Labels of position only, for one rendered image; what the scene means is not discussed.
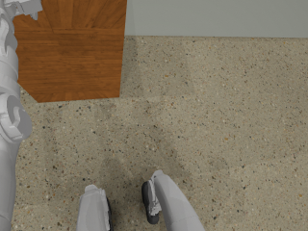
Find left robot forearm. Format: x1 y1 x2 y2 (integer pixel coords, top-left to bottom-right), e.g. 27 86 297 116
0 8 21 101

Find right robot shin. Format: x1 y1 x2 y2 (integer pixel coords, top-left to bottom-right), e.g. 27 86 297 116
148 169 163 216

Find left robot hand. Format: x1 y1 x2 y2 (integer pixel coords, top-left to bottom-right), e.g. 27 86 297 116
0 0 43 21

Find left robot upper arm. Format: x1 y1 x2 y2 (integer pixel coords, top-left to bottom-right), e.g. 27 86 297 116
0 91 32 231

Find robot right thigh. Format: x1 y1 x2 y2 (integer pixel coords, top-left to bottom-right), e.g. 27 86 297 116
147 174 205 231

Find cabinet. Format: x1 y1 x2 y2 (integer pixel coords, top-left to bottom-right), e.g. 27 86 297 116
13 0 127 103

